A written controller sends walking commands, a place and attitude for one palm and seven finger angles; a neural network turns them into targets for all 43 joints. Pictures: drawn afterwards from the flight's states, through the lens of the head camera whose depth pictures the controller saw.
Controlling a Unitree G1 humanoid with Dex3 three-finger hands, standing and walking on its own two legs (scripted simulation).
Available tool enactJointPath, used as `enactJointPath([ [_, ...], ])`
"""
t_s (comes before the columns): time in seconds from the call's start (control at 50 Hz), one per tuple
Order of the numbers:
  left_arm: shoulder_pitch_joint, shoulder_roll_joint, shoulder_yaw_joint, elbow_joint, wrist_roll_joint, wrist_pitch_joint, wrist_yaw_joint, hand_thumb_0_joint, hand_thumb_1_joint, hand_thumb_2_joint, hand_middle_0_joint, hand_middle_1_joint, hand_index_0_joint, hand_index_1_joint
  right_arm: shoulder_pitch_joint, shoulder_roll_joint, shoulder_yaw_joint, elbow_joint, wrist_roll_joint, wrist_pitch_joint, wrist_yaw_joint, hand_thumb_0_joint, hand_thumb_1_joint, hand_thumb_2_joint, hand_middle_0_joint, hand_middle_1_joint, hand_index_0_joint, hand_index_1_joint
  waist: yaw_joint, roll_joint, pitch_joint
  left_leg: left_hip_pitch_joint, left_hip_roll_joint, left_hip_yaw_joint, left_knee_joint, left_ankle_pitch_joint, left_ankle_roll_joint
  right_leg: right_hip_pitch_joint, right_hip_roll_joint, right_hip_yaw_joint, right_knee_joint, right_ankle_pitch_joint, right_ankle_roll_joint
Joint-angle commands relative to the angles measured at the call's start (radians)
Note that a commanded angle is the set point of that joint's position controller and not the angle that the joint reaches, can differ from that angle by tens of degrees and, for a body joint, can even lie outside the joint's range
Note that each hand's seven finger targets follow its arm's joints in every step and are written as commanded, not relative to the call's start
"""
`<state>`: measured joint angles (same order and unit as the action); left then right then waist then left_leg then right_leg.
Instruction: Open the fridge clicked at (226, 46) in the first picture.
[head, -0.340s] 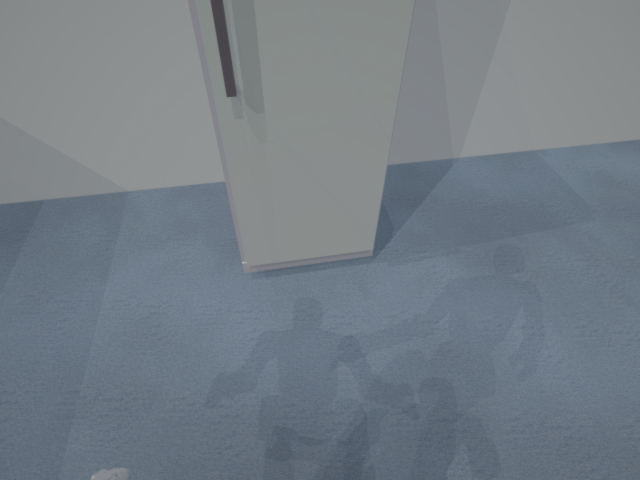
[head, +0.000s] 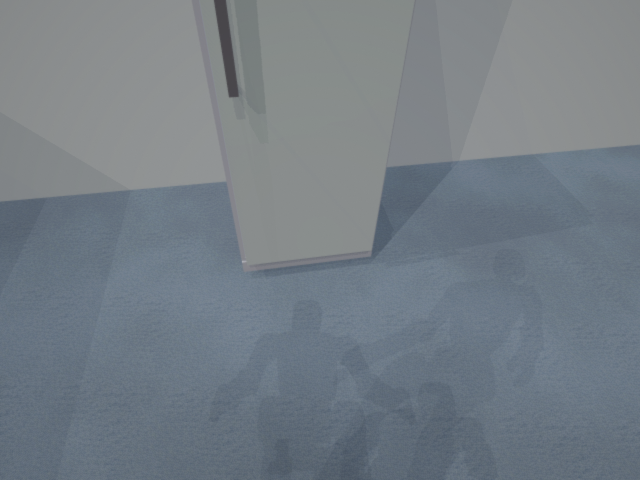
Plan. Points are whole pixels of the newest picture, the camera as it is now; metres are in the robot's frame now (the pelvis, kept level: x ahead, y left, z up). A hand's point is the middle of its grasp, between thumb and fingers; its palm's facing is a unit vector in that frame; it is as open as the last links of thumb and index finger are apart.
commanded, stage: stand and wait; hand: left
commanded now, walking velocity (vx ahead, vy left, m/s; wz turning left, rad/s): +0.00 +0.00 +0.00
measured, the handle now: out of the picture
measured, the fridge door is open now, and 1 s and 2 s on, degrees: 0 0 0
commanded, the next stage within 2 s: look at it before walking up in 0.48 s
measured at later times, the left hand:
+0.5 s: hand out of the picture +0.07 +0.24 -0.15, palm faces -0.04 -0.94 -0.34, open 7.3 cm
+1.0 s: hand out of the picture +0.09 +0.24 -0.15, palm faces -0.04 -0.94 -0.34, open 7.3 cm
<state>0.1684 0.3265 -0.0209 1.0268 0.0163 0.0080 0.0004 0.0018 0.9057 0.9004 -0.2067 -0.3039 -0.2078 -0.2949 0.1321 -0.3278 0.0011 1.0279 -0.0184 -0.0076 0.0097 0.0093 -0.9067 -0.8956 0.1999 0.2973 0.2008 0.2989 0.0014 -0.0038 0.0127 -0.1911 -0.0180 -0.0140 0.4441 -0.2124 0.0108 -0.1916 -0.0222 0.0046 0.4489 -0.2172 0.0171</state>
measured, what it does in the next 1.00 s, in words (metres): stands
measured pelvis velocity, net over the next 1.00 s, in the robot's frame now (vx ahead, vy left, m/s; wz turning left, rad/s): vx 0.01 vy -0.01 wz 0.00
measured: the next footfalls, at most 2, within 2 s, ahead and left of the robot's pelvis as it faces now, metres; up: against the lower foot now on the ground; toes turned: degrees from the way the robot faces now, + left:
left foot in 1.92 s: +0.36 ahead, +0.07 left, +0.00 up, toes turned -4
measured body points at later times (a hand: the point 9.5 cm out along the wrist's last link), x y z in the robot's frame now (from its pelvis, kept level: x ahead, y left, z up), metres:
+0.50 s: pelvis +0.00 -0.01 +0.00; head +0.00 -0.01 +0.45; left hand +0.07 +0.29 -0.13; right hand +0.06 -0.30 -0.13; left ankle +0.02 +0.11 -0.74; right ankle +0.02 -0.13 -0.74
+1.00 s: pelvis +0.01 -0.01 +0.01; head +0.01 -0.01 +0.45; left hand +0.09 +0.29 -0.13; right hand +0.09 -0.30 -0.13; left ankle +0.02 +0.11 -0.74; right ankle +0.02 -0.13 -0.74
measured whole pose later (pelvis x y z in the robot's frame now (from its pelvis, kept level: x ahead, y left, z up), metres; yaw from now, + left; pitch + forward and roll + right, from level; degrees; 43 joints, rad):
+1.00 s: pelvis +0.01 -0.01 +0.01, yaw +0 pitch -2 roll +0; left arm 0.14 0.34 -0.01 1.08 0.02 0.00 0.00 0.00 0.91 0.90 -0.21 -0.30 -0.21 -0.29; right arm 0.12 -0.34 0.00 1.10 -0.01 -0.01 0.01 0.01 -0.91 -0.90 0.20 0.30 0.20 0.30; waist 0.00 0.00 0.03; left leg -0.15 -0.01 -0.02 0.37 -0.19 0.00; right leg -0.16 -0.01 0.00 0.38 -0.19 0.01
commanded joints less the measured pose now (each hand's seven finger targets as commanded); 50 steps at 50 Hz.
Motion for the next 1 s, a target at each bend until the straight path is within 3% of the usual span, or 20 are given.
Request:
enactJointPath([
  [0.0, -0.059, 0.21, 0.054, -0.059, -0.003, -0.031, 0.01, 0.0, 0.9, 0.9, -0.2, -0.3, -0.2, -0.3, -0.051, -0.2, -0.045, -0.054, 0.005, -0.025, -0.017, 0.0, -0.9, -0.9, 0.2, 0.3, 0.2, 0.3, -0.006, -0.005, -0.024, -0.016, 0.111, -0.104, -0.098, 0.019, 0.028, -0.012, -0.094, 0.106, -0.108, -0.029, -0.05],
  [0.32, -0.049, 0.215, 0.054, -0.01, -0.005, -0.033, 0.011, 0.0, 0.9, 0.9, -0.2, -0.3, -0.2, -0.3, -0.029, -0.21, -0.042, 0.009, 0.009, -0.025, -0.016, 0.0, -0.9, -0.9, 0.2, 0.3, 0.2, 0.3, -0.001, -0.006, -0.023, -0.014, 0.121, -0.11, -0.123, 0.01, 0.023, 0.005, -0.098, 0.112, -0.131, -0.04, -0.049],
  [0.98, -0.068, 0.22, 0.054, -0.007, -0.004, -0.036, 0.012, 0.0, 0.9, 0.9, -0.2, -0.3, -0.2, -0.3, -0.062, -0.216, -0.038, 0.014, 0.011, -0.028, -0.02, 0.0, -0.9, -0.9, 0.2, 0.3, 0.2, 0.3, -0.001, 0.004, -0.06, 0.06, 0.133, -0.1, -0.131, 0.158, 0.019, 0.058, -0.101, 0.092, -0.128, 0.136, -0.045],
])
